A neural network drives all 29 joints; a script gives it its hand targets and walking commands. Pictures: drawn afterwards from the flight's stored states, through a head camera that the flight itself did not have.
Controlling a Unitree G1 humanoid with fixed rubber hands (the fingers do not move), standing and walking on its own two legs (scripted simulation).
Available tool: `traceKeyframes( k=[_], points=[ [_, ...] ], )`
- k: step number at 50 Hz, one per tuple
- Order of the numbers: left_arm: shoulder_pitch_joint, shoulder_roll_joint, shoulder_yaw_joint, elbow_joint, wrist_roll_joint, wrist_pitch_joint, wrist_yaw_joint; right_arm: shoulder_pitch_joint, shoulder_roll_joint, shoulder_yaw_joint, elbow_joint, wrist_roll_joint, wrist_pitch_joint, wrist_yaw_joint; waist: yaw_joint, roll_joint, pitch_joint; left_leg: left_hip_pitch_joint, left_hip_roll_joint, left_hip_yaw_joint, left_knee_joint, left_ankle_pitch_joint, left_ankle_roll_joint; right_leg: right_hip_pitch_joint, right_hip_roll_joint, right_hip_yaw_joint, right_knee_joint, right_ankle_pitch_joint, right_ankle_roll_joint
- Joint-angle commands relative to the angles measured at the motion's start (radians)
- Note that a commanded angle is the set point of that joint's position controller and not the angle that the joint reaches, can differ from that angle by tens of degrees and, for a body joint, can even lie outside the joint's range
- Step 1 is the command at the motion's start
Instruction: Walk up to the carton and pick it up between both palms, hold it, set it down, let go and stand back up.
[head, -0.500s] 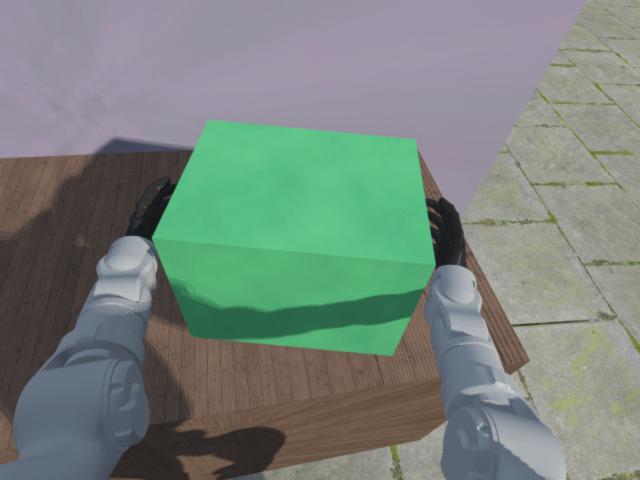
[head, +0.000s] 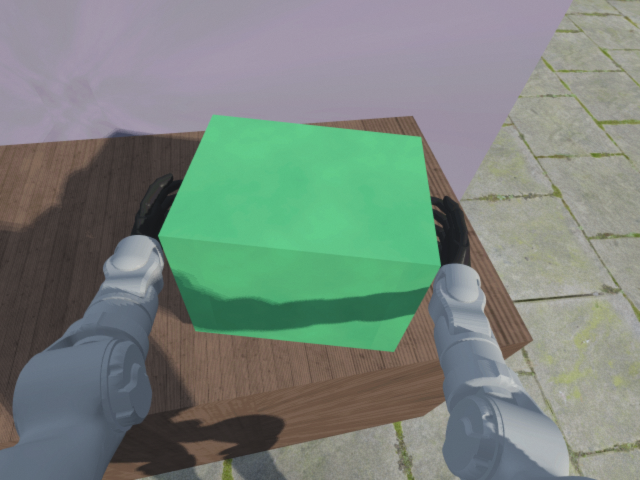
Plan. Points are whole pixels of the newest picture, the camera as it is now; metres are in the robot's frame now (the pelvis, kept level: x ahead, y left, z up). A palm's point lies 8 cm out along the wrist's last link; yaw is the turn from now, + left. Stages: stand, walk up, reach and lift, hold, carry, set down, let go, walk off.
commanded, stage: set down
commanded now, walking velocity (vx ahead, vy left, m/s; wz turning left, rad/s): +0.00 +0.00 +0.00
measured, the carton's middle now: (305, 236) +0.45 -0.03 -0.01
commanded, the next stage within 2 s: none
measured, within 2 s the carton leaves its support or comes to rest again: rests again in 0.36 s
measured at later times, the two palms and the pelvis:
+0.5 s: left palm (152, 237) +0.43 +0.18 +0.03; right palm (447, 260) +0.37 -0.21 +0.03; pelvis +0.00 +0.00 +0.00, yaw +1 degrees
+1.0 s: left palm (153, 241) +0.43 +0.18 +0.03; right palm (446, 264) +0.37 -0.21 +0.02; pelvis -0.01 +0.00 -0.01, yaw +1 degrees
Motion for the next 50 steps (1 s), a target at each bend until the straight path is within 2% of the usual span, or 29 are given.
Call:
traceKeyframes(
  k=[1,3,5,6,8,11,14,16,20,26,27,29,32,37,42,46,48,50],
  points=[
    [-0.671,-0.462,-0.165,-0.188,0.029,-0.118,-0.120,-0.546,0.486,0.283,-0.078,-0.087,-0.073,0.149,-0.010,0.068,-0.617,0.199,0.031,-0.012,0.047,0.317,-0.077,0.191,-0.025,-0.013,0.056,0.442,0.039],
    [-0.709,-0.485,-0.199,-0.200,0.015,-0.146,-0.109,-0.573,0.497,0.271,-0.087,-0.106,-0.097,0.149,-0.019,0.087,-0.702,0.210,0.034,-0.016,0.066,0.345,-0.089,0.176,-0.024,-0.019,0.068,0.464,0.034],
    [-0.688,-0.484,-0.201,-0.159,0.024,-0.154,-0.104,-0.575,0.482,0.267,-0.065,-0.112,-0.107,0.155,-0.017,0.117,-0.697,0.224,0.038,-0.020,0.075,0.354,-0.098,0.149,-0.026,-0.020,0.065,0.447,0.024],
    [-0.666,-0.490,-0.203,-0.138,0.029,-0.154,-0.106,-0.571,0.476,0.262,-0.048,-0.115,-0.109,0.153,-0.029,0.111,-0.673,0.240,0.043,-0.026,0.084,0.374,-0.103,0.133,-0.021,-0.024,0.065,0.449,0.022],
    [-0.639,-0.479,-0.182,-0.108,0.043,-0.155,-0.114,-0.557,0.463,0.264,-0.011,-0.106,-0.112,0.152,-0.016,0.115,-0.606,0.241,0.042,-0.030,0.092,0.390,-0.107,0.122,-0.019,-0.026,0.061,0.437,0.022],
    [-0.630,-0.479,-0.176,-0.083,0.049,-0.151,-0.119,-0.563,0.445,0.249,0.021,-0.094,-0.115,0.149,-0.021,0.118,-0.555,0.239,0.047,-0.038,0.093,0.384,-0.114,0.088,-0.015,-0.029,0.056,0.398,0.019],
    [-0.615,-0.471,-0.162,-0.059,0.051,-0.152,-0.122,-0.550,0.436,0.242,0.042,-0.091,-0.116,0.150,-0.018,0.110,-0.530,0.222,0.046,-0.036,0.093,0.366,-0.111,0.076,-0.015,-0.029,0.055,0.375,0.016],
    [-0.598,-0.459,-0.135,-0.044,0.069,-0.150,-0.125,-0.532,0.449,0.258,0.049,-0.086,-0.113,0.152,-0.004,0.096,-0.515,0.202,0.039,-0.031,0.090,0.360,-0.102,0.101,-0.018,-0.025,0.063,0.396,0.024],
    [-0.590,-0.445,-0.131,-0.038,0.061,-0.167,-0.124,-0.528,0.451,0.255,0.043,-0.092,-0.121,0.152,-0.012,0.064,-0.548,0.135,0.034,-0.028,0.083,0.318,-0.082,0.142,-0.026,-0.017,0.086,0.437,0.035],
    [-0.623,-0.446,-0.139,-0.040,0.068,-0.188,-0.110,-0.528,0.452,0.230,0.061,-0.115,-0.129,0.161,-0.019,0.104,-0.552,0.160,0.042,-0.036,0.093,0.293,-0.091,0.047,-0.028,-0.025,0.073,0.361,0.022],
    [-0.625,-0.441,-0.138,-0.042,0.066,-0.188,-0.112,-0.525,0.450,0.219,0.060,-0.122,-0.127,0.159,-0.027,0.094,-0.558,0.163,0.043,-0.037,0.091,0.268,-0.088,0.036,-0.027,-0.025,0.067,0.331,0.023],
    [-0.609,-0.440,-0.129,-0.030,0.073,-0.187,-0.114,-0.521,0.446,0.219,0.076,-0.124,-0.128,0.161,-0.020,0.092,-0.542,0.165,0.047,-0.041,0.094,0.270,-0.087,0.022,-0.026,-0.025,0.065,0.317,0.017],
    [-0.605,-0.442,-0.126,-0.026,0.084,-0.179,-0.110,-0.521,0.431,0.201,0.095,-0.115,-0.129,0.161,-0.016,0.125,-0.514,0.173,0.048,-0.046,0.105,0.274,-0.101,-0.023,-0.021,-0.035,0.064,0.280,0.010],
    [-0.602,-0.426,-0.105,-0.001,0.098,-0.180,-0.111,-0.507,0.422,0.173,0.101,-0.147,-0.122,0.159,-0.029,0.102,-0.501,0.123,0.046,-0.043,0.089,0.199,-0.085,-0.015,-0.028,-0.031,0.071,0.247,0.016],
    [-0.588,-0.418,-0.090,0.012,0.107,-0.187,-0.109,-0.495,0.436,0.177,0.106,-0.145,-0.122,0.164,-0.018,0.098,-0.515,0.100,0.040,-0.042,0.101,0.200,-0.079,-0.015,-0.035,-0.026,0.080,0.261,0.016],
    [-0.569,-0.409,-0.078,0.023,0.120,-0.182,-0.118,-0.473,0.437,0.168,0.129,-0.151,-0.121,0.159,-0.036,0.086,-0.475,0.073,0.039,-0.043,0.104,0.187,-0.074,-0.004,-0.038,-0.024,0.091,0.292,0.024],
    [-0.599,-0.408,-0.078,0.017,0.117,-0.187,-0.116,-0.489,0.448,0.161,0.123,-0.152,-0.125,0.160,-0.023,0.102,-0.502,0.064,0.040,-0.044,0.107,0.174,-0.078,-0.033,-0.037,-0.026,0.091,0.242,0.020],
    [-0.595,-0.401,-0.074,0.018,0.122,-0.180,-0.113,-0.482,0.424,0.143,0.141,-0.155,-0.119,0.162,-0.031,0.107,-0.468,0.078,0.045,-0.052,0.104,0.145,-0.080,-0.071,-0.033,-0.031,0.086,0.192,0.017]
  ],
)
